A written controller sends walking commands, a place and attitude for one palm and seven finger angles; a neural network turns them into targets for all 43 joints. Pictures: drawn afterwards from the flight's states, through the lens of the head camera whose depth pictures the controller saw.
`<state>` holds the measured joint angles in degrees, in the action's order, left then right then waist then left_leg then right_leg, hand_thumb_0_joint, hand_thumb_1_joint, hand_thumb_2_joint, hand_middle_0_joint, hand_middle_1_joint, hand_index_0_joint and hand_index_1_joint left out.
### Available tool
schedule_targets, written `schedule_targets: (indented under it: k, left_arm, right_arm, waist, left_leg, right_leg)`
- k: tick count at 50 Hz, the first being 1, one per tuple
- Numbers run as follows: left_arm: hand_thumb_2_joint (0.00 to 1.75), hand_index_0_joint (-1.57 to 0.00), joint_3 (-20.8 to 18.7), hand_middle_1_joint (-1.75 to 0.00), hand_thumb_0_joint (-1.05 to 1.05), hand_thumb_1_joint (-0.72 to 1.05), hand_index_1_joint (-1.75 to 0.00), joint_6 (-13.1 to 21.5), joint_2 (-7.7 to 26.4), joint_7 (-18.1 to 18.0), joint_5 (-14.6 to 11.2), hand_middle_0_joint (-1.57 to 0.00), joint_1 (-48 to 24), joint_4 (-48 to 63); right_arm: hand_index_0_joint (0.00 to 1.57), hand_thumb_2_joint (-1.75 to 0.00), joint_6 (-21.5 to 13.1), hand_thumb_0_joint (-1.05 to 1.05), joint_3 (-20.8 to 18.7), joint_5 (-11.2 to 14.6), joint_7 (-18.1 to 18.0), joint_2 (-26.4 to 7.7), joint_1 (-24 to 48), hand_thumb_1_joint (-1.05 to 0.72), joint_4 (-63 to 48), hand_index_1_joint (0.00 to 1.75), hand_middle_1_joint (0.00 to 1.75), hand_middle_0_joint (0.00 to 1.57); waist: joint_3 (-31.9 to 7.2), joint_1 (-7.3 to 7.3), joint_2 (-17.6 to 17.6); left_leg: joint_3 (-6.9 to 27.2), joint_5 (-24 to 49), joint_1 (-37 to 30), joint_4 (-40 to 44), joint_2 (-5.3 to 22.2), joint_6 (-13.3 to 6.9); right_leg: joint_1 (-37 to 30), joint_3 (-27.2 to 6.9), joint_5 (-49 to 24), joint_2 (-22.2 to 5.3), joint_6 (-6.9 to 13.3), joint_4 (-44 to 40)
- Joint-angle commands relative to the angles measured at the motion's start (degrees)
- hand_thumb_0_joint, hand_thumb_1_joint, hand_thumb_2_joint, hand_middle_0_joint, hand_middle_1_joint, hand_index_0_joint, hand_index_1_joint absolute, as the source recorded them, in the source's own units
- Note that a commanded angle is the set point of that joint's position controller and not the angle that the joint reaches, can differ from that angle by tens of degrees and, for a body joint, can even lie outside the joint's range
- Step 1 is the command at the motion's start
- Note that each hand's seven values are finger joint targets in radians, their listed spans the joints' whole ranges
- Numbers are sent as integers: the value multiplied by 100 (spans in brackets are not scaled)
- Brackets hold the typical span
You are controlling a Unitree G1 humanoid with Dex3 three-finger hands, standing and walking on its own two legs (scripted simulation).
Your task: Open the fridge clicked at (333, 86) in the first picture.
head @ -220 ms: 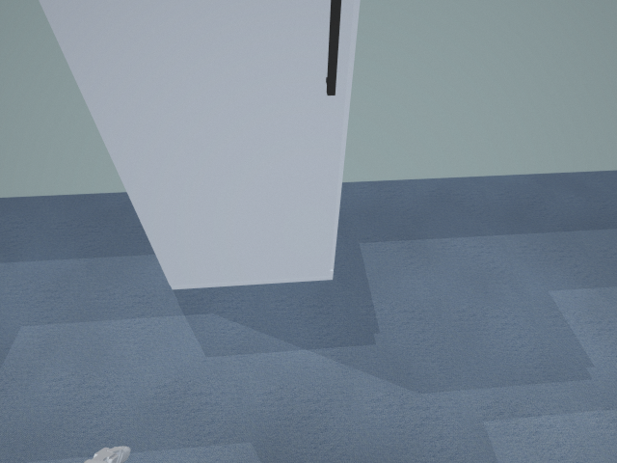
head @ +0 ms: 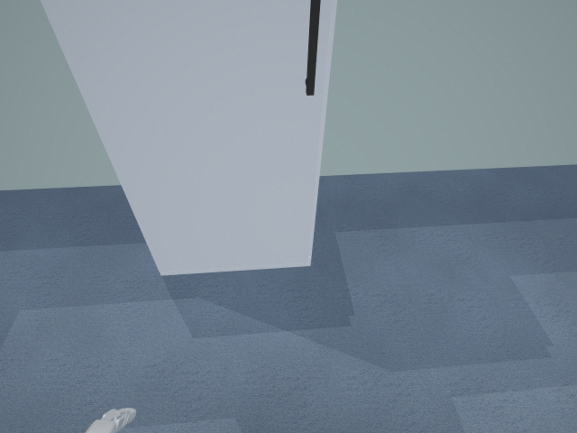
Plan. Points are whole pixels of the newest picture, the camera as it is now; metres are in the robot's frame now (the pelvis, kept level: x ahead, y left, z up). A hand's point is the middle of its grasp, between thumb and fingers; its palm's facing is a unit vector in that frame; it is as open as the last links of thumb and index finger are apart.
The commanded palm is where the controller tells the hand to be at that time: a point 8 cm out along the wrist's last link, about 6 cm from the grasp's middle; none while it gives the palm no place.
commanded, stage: stand and wait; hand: right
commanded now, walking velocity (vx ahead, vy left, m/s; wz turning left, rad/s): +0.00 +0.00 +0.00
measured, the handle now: (313, 17) +0.86 +0.00 +0.24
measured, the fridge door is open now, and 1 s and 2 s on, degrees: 0 0 0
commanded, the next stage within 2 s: look at it before walking up in 0.60 s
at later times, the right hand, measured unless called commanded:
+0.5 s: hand out of the picture +0.06 -0.23 -0.15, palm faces -0.03 +0.94 -0.34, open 7.4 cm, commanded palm none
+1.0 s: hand out of the picture +0.06 -0.23 -0.15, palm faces -0.03 +0.94 -0.34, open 7.4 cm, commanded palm none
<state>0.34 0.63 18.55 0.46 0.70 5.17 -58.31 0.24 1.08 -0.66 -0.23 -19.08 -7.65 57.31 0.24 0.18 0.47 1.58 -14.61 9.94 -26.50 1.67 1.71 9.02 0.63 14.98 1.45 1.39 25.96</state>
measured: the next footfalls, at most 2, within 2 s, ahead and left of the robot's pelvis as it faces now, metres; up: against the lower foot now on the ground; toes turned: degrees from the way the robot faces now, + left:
none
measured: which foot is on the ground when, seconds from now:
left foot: down 0.00-1.00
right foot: down 0.00-1.00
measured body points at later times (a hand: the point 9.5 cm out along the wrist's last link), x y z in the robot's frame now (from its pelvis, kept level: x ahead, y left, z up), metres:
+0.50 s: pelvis -0.01 +0.01 +0.00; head -0.02 +0.01 +0.45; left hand +0.05 +0.32 -0.13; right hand +0.06 -0.28 -0.13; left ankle +0.00 +0.14 -0.74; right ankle -0.01 -0.10 -0.74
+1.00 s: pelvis -0.01 +0.02 +0.01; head -0.01 +0.02 +0.46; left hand +0.06 +0.31 -0.13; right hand +0.07 -0.28 -0.13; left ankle +0.00 +0.14 -0.74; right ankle -0.01 -0.10 -0.74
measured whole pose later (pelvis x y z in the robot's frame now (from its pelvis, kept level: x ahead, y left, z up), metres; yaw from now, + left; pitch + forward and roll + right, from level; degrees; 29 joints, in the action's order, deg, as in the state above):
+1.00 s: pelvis -0.01 +0.02 +0.01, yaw +0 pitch -2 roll +0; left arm 0.1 0.6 19.4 0.3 0.4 7.4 -64.1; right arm -0.4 0.6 -0.6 -0.2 -19.4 -8.2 61.7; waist 1.4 -0.3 0.1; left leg 1.2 -10.9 9.1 -22.0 0.0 0.2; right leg 8.1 0.3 11.3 -0.3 -0.3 21.4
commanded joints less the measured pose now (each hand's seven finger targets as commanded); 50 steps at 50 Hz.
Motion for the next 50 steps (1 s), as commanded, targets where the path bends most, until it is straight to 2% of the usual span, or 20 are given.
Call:
schedule_targets:
  k: [1, 12, 17, 19, 23, 25, 32, 50]
  left_arm:
    - [90, -20, -322, -30, 0, 90, -30, 147, 1220, -108, 12, -20, -304, 339]
    - [90, -20, -298, -30, 0, 90, -30, 129, 1211, -104, -8, -20, -212, 83]
    - [90, -20, -279, -30, 0, 90, -30, 127, 1230, -102, -12, -20, -151, -30]
    - [90, -20, -276, -30, 0, 90, -30, 122, 1237, -102, -15, -20, -106, -56]
    - [90, -20, -269, -30, 0, 90, -30, 126, 1252, -99, -12, -20, -124, -133]
    - [90, -20, -269, -30, 0, 90, -30, 124, 1246, -98, -17, -20, -73, -142]
    - [90, -20, -264, -30, 0, 90, -30, 130, 1253, -96, -10, -20, -58, -185]
    - [90, -20, -269, -30, 0, 90, -30, 133, 1237, -104, -20, -20, -81, -187]
  right_arm:
    - [20, -90, -171, 0, -314, -12, -63, -1196, 261, -90, -327, 30, 30, 20]
    - [20, -90, -198, 0, -311, 3, -56, -1209, 192, -90, -106, 30, 30, 20]
    - [20, -90, -202, 0, -305, 9, -52, -1227, 184, -90, -2, 30, 30, 20]
    - [20, -90, -210, 0, -315, 5, -52, -1232, 185, -90, 17, 30, 30, 20]
    - [20, -90, -193, 0, -299, 8, -47, -1227, 189, -90, 69, 30, 30, 20]
    - [20, -90, -205, 0, -304, 5, -49, -1239, 193, -90, 82, 30, 30, 20]
    - [20, -90, -196, 0, -302, 1, -46, -1226, 219, -90, 91, 30, 30, 20]
    - [20, -90, -215, 0, -311, -4, -49, -1213, 217, -90, 90, 30, 30, 20]
  waist:
    - [-263, -27, -68]
    - [-193, -31, -54]
    - [-131, -25, -73]
    - [-190, -38, 31]
    - [-29, -17, -96]
    - [-89, -31, 34]
    - [-5, -31, -3]
    - [-97, -35, -14]
  left_leg:
    - [386, 1123, -61, 368, 495, -341]
    - [527, 775, -51, 647, 533, -368]
    - [539, 693, -64, 723, 536, -371]
    - [550, 702, -83, 741, 535, -381]
    - [559, 490, 5, 808, 519, -363]
    - [578, 500, -27, 831, 538, -370]
    - [585, 370, 35, 874, 510, -362]
    - [573, 758, -32, 876, 520, -359]
  right_leg:
    - [-25, -559, -1122, -725, 112, -547]
    - [-26, -572, -731, -739, 60, -674]
    - [8, -598, -679, -753, 45, -741]
    - [-23, -594, -712, -760, 35, -717]
    - [31, -616, -536, -768, 34, -826]
    - [17, -598, -565, -773, 29, -803]
    - [38, -633, -485, -776, 19, -890]
    - [-110, -597, -757, -793, 4, -853]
